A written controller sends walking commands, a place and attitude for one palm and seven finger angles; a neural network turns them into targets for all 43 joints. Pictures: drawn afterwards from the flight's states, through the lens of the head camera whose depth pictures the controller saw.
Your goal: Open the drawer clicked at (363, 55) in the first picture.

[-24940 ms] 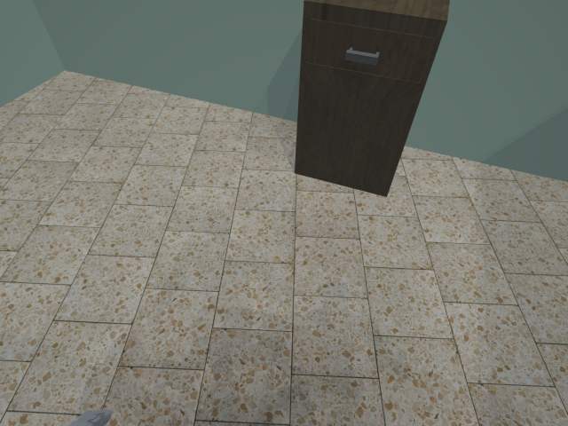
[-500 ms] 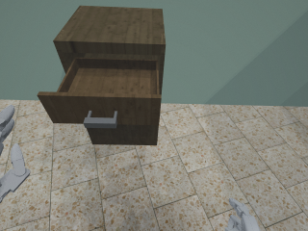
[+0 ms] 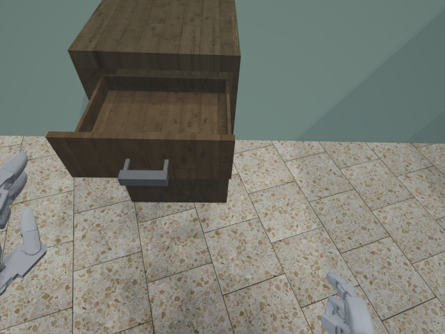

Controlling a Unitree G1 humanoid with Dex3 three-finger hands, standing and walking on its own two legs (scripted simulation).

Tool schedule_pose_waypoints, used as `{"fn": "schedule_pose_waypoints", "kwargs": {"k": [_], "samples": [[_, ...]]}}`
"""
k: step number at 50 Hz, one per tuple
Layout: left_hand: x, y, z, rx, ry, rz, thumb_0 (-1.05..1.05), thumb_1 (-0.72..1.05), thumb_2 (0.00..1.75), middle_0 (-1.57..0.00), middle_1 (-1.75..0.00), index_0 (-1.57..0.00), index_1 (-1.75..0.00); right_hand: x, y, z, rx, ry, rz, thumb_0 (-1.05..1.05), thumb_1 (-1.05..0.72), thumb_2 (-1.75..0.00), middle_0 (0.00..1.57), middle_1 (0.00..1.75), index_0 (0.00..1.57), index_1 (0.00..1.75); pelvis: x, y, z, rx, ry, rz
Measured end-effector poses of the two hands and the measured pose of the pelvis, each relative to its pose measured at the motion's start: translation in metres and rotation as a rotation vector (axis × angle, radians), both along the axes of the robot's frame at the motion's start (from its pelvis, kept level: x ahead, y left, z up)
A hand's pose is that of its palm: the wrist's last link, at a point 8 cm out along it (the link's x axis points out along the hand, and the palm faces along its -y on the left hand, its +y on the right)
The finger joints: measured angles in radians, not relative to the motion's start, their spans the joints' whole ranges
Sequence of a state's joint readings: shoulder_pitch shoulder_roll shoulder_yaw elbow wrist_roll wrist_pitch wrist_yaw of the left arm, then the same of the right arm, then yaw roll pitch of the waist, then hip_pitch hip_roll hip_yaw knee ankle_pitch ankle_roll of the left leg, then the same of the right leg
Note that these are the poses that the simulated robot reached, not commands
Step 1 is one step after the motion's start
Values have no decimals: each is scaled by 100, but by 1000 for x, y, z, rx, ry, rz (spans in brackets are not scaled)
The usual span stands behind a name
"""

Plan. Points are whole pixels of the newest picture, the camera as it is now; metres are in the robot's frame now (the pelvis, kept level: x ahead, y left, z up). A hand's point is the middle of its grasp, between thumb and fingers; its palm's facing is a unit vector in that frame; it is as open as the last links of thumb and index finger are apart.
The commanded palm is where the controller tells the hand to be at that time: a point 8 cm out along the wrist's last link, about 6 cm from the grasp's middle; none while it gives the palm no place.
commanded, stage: stop stepping back and stand still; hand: left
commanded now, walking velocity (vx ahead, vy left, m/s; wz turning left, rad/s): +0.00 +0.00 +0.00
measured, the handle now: (145, 170) +0.49 +0.21 -0.08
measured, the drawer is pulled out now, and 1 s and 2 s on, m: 0.29 0.29 0.29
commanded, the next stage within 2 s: let the arm hang, fingers relaxed in 0.10 s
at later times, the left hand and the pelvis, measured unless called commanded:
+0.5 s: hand out of the picture +0.04 +0.16 -0.17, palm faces +0.00 -0.98 -0.19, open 7.2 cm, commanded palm none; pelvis -0.02 -0.01 +0.00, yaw +0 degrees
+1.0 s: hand out of the picture -0.04 +0.16 -0.17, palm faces +0.03 -0.98 -0.21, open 7.4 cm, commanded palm none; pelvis -0.03 -0.01 +0.00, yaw +0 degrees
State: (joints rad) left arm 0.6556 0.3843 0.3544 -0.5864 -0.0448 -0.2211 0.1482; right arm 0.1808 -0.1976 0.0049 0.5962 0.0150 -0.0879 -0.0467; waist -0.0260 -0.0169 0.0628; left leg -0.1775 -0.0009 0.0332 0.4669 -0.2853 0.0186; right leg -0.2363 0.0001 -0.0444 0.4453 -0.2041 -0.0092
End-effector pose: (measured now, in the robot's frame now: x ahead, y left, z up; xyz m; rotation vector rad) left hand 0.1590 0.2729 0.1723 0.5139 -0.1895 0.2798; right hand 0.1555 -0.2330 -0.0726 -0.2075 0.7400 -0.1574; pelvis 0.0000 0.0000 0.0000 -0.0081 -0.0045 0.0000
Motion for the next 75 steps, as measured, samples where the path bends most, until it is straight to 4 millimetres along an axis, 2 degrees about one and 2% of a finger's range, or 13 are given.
{"fn": "schedule_pose_waypoints", "kwargs": {"k": [11,13,15,17,19,21,24,25,32,39,48,56,75], "samples": [[-2,0,-6,9,21,-4,1,89,90,-21,-30,-21,-31,11,3,3,17,-32,30,1,-91,-89,21,30,20,30,-2,-1,0,-1,7,11],[7,8,-49,-16,179,14,0,89,90,-21,-30,-20,-31,9,0,-12,32,6,72,1,-91,-89,21,30,20,30,-6,1,-3,5,19,22],[9,16,-112,-106,420,84,0,89,90,-20,-30,-20,-31,2,-4,-28,41,68,81,1,-91,-89,21,30,20,30,-9,2,-7,11,20,22],[-3,13,-177,-206,678,150,0,90,90,-20,-30,-20,-30,-12,-7,-40,47,128,66,1,-91,-89,21,30,20,30,-11,1,-9,14,9,18],[-29,-1,-232,-289,918,180,0,90,90,-20,-30,-19,-30,-33,-11,-46,47,190,36,1,-91,-89,21,30,20,30,-13,-2,-9,18,-7,11],[-62,-23,-274,-360,1125,180,1,91,90,-19,-29,-19,-30,-59,-14,-51,43,263,2,1,-91,-89,20,30,20,30,-15,-4,-8,18,-21,3],[-115,-59,-310,-457,1353,171,1,92,90,-20,-29,-19,-30,-106,-16,-56,34,404,-43,1,-91,-89,20,30,20,30,-18,-7,-5,14,-33,-6],[-129,-59,-314,-478,1382,215,0,95,90,-20,-30,-20,-30,-122,-16,-57,31,458,-54,1,-91,-89,20,30,20,30,-19,-9,-3,11,-34,-4],[-209,-52,-316,-506,1581,334,0,98,90,-20,-30,-20,-30,-216,-9,-62,53,758,-110,1,-91,-89,20,30,20,30,-23,-13,2,1,-33,5],[-241,-48,-308,-490,1655,401,0,93,90,-20,-30,-20,-30,-254,11,-68,115,842,-138,1,-91,-89,20,30,20,30,-26,-12,3,5,-36,1],[-216,-61,-311,-496,1573,358,0,91,90,-20,-30,-19,-30,-241,31,-79,181,770,-126,0,-91,-89,20,30,20,30,-30,-13,2,13,-40,-4],[-189,-72,-314,-502,1500,308,1,92,90,-20,-30,-20,-30,-218,28,-80,183,688,-126,0,-91,-89,20,30,20,30,-31,-16,1,15,-41,-8],[-196,-79,-314,-523,1542,328,0,91,90,-20,-30,-20,-30,-222,6,-75,134,738,-137,0,-91,-89,20,30,20,30,-25,-22,3,13,-37,-1]]}}
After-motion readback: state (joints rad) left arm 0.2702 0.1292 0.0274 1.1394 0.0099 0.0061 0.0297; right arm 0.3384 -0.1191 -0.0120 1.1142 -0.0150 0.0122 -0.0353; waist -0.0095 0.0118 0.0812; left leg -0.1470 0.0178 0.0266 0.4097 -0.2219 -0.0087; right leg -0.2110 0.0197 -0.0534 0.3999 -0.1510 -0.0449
